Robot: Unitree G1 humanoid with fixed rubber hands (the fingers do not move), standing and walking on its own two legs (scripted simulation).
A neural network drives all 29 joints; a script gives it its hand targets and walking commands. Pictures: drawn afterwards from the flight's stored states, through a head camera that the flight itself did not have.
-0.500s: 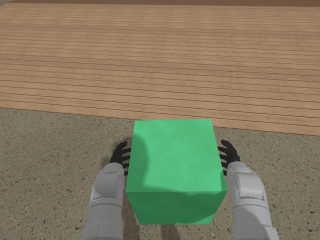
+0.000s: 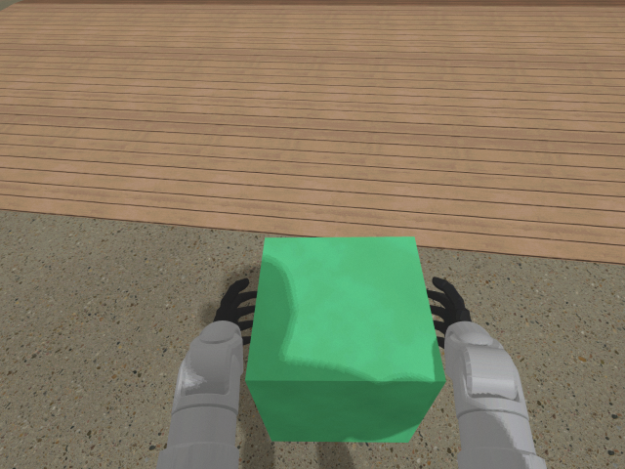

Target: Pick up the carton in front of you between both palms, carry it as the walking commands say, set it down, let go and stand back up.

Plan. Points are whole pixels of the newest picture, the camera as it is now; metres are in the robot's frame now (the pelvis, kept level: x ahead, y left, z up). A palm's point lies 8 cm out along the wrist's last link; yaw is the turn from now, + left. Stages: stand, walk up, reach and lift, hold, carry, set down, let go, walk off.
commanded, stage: hold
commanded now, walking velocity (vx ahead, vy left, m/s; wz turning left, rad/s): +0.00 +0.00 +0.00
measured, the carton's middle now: (339, 344) +0.30 +0.00 -0.02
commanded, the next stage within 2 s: carry in 0.24 s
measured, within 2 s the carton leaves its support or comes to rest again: neither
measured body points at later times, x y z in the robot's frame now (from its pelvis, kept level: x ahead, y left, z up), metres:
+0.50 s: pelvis +0.02 +0.00 -0.01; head -0.01 +0.00 +0.44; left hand +0.32 +0.15 +0.06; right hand +0.32 -0.15 +0.06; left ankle +0.02 +0.12 -0.74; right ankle +0.02 -0.13 -0.75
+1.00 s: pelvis +0.26 -0.01 -0.02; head +0.25 -0.02 +0.43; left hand +0.51 +0.13 +0.07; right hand +0.51 -0.17 +0.07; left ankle +0.08 +0.10 -0.69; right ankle +0.32 -0.09 -0.75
